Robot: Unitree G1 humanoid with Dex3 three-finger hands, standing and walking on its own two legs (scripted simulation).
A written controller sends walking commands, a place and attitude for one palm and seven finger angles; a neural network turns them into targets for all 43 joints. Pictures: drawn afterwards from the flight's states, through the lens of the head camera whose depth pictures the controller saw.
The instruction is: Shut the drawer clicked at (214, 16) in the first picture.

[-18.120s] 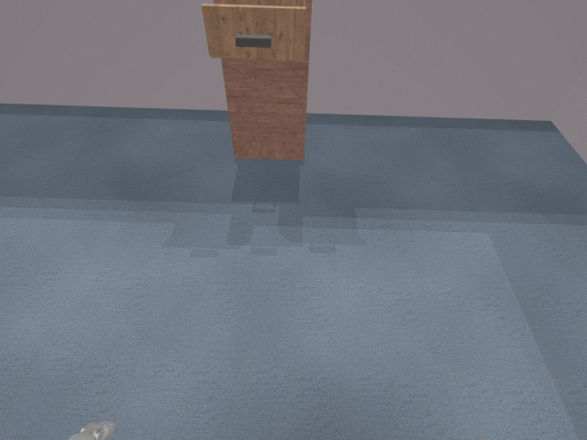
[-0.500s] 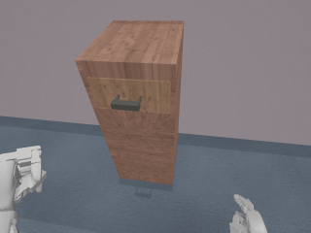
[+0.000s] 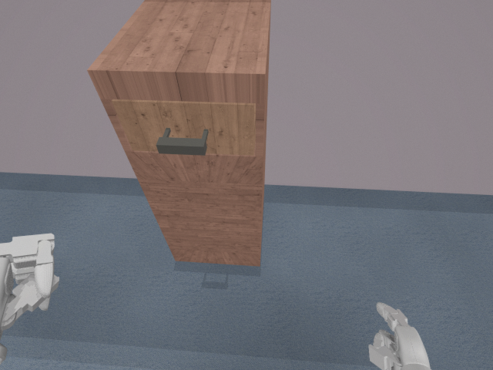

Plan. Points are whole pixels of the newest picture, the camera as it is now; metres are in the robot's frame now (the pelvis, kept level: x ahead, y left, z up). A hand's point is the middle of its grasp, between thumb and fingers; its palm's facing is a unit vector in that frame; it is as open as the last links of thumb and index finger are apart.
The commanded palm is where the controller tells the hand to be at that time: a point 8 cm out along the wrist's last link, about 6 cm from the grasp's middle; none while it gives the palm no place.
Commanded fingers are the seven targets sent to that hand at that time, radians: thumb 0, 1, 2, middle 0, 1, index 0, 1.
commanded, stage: step back with the hand held close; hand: left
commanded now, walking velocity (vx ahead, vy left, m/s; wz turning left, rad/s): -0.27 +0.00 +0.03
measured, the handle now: (184, 139) +0.61 +0.20 -0.01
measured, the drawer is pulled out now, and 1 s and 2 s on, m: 0.00 0.00 0.00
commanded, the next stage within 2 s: stop stepping back and stand still in 0.90 s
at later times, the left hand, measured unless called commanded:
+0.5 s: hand out of the picture +0.10 +0.26 +0.15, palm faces +0.39 -0.76 -0.51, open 3.2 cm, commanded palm +0.03 +0.30 +0.17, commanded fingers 0.00 0.90 0.90 -1.40 -1.60 -1.40 -1.60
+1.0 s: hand out of the picture +0.03 +0.24 +0.17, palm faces +0.30 -0.86 -0.42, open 3.3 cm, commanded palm -0.03 +0.29 +0.17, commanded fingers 0.00 0.90 0.90 -1.40 -1.60 -1.40 -1.60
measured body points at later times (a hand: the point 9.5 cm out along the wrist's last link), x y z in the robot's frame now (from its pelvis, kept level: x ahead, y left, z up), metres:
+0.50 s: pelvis -0.08 +0.01 -0.02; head -0.05 +0.02 +0.43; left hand +0.07 +0.30 +0.18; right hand +0.11 -0.21 -0.09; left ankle +0.03 +0.10 -0.74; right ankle -0.03 -0.12 -0.74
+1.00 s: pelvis -0.17 +0.01 -0.01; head -0.13 +0.04 +0.44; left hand +0.01 +0.29 +0.19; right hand +0.01 -0.20 -0.08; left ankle -0.03 +0.11 -0.74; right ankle -0.28 -0.12 -0.73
